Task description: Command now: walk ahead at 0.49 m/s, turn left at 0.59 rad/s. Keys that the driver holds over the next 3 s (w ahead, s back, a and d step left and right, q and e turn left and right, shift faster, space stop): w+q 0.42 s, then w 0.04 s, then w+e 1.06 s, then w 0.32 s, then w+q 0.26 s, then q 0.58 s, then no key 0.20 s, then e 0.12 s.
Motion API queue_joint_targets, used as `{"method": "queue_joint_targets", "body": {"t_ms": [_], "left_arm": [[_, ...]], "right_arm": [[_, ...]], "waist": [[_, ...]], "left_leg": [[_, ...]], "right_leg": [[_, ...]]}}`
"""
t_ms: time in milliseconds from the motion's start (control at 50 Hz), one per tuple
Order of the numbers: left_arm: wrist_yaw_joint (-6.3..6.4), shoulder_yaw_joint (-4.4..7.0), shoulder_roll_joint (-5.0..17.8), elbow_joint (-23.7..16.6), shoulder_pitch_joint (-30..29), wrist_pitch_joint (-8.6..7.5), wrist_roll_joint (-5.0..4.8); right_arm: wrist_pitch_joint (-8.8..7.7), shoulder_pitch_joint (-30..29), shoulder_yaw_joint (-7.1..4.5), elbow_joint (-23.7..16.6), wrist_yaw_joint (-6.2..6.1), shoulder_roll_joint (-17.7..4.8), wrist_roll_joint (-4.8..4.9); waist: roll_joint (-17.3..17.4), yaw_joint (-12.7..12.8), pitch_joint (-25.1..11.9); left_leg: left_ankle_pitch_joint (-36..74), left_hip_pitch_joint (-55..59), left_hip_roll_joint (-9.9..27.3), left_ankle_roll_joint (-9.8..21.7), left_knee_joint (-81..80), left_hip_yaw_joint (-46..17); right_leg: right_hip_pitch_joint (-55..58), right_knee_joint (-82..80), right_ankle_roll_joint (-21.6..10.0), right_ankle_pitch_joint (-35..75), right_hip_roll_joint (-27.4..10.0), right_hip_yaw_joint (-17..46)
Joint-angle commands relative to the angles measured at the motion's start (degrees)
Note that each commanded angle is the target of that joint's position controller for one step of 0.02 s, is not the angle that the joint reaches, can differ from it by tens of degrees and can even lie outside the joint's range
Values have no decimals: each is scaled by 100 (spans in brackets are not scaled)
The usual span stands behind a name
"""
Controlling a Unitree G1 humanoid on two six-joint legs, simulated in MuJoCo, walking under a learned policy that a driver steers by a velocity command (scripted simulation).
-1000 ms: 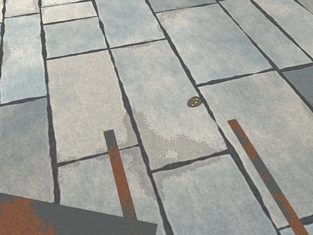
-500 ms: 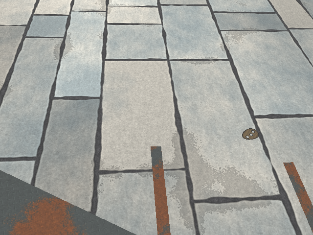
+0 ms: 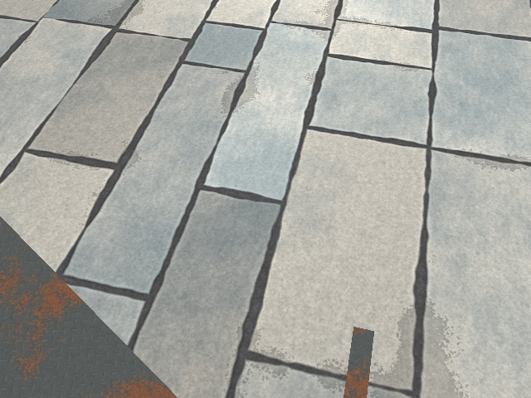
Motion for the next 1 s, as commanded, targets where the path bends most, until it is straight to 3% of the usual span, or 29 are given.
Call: {"method": "queue_joint_targets", "body": {"t_ms": [20, 100, 200, 260, 300, 340, 360, 380, 400, 420, 440, 460, 480, 500, 520, 560, 620, 740, 840, 860, 900, 920, 940, 960, 980, 1000], "left_arm": [[-30, 136, 480, -117, 167, -81, -2], [-29, 254, 792, 56, 309, -109, -33], [12, 285, 1003, 121, 490, 12, -57], [19, 319, 1166, 197, 740, 113, -138], [26, 354, 1269, 239, 813, 201, -194], [57, 395, 1417, 214, 734, 284, -223], [82, 402, 1449, 182, 632, 341, -232], [117, 332, 1265, 135, 701, 364, -184], [100, 146, 713, -98, 892, 306, 42], [23, 12, 457, -386, 971, 62, -11], [-51, 140, 1007, -461, 346, -90, -242], [-82, 122, 969, -468, 249, -143, -324], [-36, 104, 883, -345, 313, -122, -231], [-16, 143, 905, -257, 396, -45, -146], [-39, 149, 876, -191, 555, 53, -145], [-41, 139, 726, -99, 707, 208, -136], [-7, 111, 590, -210, 279, 302, -120], [-136, 52, 396, -430, -473, 235, -182], [-350, -7, 299, -791, -957, 189, -160], [-397, -6, 309, -864, -973, 181, -160], [-438, 58, 455, -931, -706, 201, -153], [-426, 135, 608, -894, -317, 228, -150], [-386, 268, 861, -746, 481, 241, -159], [-288, 432, 1252, -597, 1397, 273, -148], [-215, 557, 1840, -598, 1690, 267, -142], [-198, 454, 1465, -635, 1826, 249, -167]], "right_arm": [[36, 190, -85, -472, 28, -197, 26], [98, -325, -59, -828, 31, -185, -55], [-5, -1218, -4, -1144, 229, -148, -41], [14, -1704, 8, -1412, 333, -165, -17], [31, -1833, -21, -1565, 386, -249, -23], [56, -1508, -129, -1593, 395, -449, -52], [65, -823, -257, -1438, 381, -642, -53], [89, 273, -481, -1116, 303, -1034, -37], [132, 876, -658, -1027, 175, -1696, -19], [36, 690, -604, -1258, 214, -1895, -40], [-46, 673, -432, -1233, 276, -1305, -89], [-85, 509, -346, -1163, 282, -1027, -107], [-94, 41, -269, -1213, 280, -807, -97], [-113, -320, -183, -1275, 275, -565, -131], [-140, -475, -153, -1288, 266, -517, -177], [-241, -448, -168, -1165, 248, -603, -193], [-315, -199, -184, -918, 170, -667, -220], [-333, -13, -176, -609, 70, -734, -244], [-199, 215, -212, -326, 10, -786, -176], [-151, 183, -224, -313, -15, -829, -163], [-63, 9, -262, -372, -86, -1007, -154], [-15, -39, -278, -402, -128, -1096, -152], [25, -151, -273, -426, -157, -1137, -143], [-14, -163, -224, -506, -182, -1076, -158], [-178, 557, 46, -745, -53, -219, -340], [-415, 246, 56, -761, 66, -502, -210]], "waist": [[-637, -2, -271], [-453, 30, -62], [-431, 352, 67], [-481, 520, 220], [-529, 496, 279], [-707, 205, -6], [-684, -224, -388], [-467, -707, -956], [796, -683, -1397], [1469, -312, -2333], [637, -634, -2032], [479, -476, -1375], [-92, -194, -990], [-26, 9, -804], [121, 143, -747], [95, 228, -672], [30, 99, -296], [99, -274, 131], [33, -450, 352], [66, -409, 318], [294, -183, -32], [432, 37, -344], [382, 492, -774], [11, 958, -1303], [-1576, 431, -2015], [-1313, 716, -2781]], "left_leg": [[320, -1018, 709, -6, -24, -159], [985, -1576, 846, -106, -806, -160], [2237, -1435, 719, -74, -2411, 295], [2026, -1415, 634, 15, -2979, 538], [1513, -1387, 522, 158, -3208, 699], [918, -700, 146, 382, -3359, 1025], [997, 223, -169, 546, -3641, 1229], [1226, 1847, -418, 773, -3826, 1144], [1158, 3649, 961, 1333, -4023, -1109], [126, 4742, 1952, 2285, -5178, -4282], [186, 4592, 1906, 1922, -5454, -3829], [667, 3873, 1733, 1682, -5367, -2880], [1351, 2962, 1516, 1449, -5331, -2098], [1937, 2319, 1301, 1307, -5422, -1566], [2216, 1911, 1200, 1269, -5579, -1309], [2800, 1605, 1130, 1304, -5822, -832], [3041, 1671, 1071, 1176, -6075, -268], [2574, 2133, 1051, 769, -6344, 541], [3320, 3176, 1405, 706, -5932, 818], [3784, 3320, 1454, 663, -5736, 874], [5752, 3409, 1419, 515, -5041, 1067], [6741, 3397, 1375, 437, -4434, 1150], [7014, 3054, 1225, 296, -3359, 1301], [5728, 1873, 989, 75, -1781, 1340], [292, -780, -183, -350, 566, 1058], [-1192, -1687, -522, -315, 1477, -177]], "right_leg": [[926, -1551, -968, 118, -1634, 1502], [1007, -1778, -1108, 776, -1757, 806], [1346, -1628, -844, 1050, -1581, -120], [1770, -1506, -719, 896, -1741, -283], [2125, -1261, -620, 1227, -1883, -381], [2287, -451, -487, 2995, -1879, -620], [2154, 549, -369, 3854, -1734, -838], [1396, 1993, -163, 3764, -1472, -971], [-685, 4115, 163, 442, -976, -985], [-2335, 5548, 290, -2659, 3, 307], [-2969, 5798, 166, -2230, -341, 898], [-3019, 5451, 36, -1722, -584, 779], [-2631, 4979, 39, -1274, -894, 735], [-2198, 4567, 63, -1013, -1094, 759], [-1843, 4457, 97, -826, -1183, 759], [-1678, 4259, 199, -506, -1151, 670], [-2185, 3579, 308, 290, -1122, 718], [-2252, 1713, 174, 1762, -713, 684], [-2690, 1072, -63, 1127, -561, 423], [-2650, 1017, -139, 836, -503, 308], [-1987, 1022, -344, 209, -170, -86], [-1400, 1083, -469, -73, 60, -254], [-271, 841, -655, 96, 275, -294], [1462, 637, -966, 452, -108, 511], [3801, 535, -2102, 123, -1720, 3574], [4512, -395, -2454, -482, -2106, 5321]]}}
Next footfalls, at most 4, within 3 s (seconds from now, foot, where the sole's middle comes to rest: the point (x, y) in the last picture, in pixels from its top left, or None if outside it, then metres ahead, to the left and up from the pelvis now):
0.38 left None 0.34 0.19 -0.77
0.96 right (251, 305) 0.71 0.07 -0.77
1.42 left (186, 227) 0.98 0.27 -0.77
1.92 right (291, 182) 1.15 -0.06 -0.77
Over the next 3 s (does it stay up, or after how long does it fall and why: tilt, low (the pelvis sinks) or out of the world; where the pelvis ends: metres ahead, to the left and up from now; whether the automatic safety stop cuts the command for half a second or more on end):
stays up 1.33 0.00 0.00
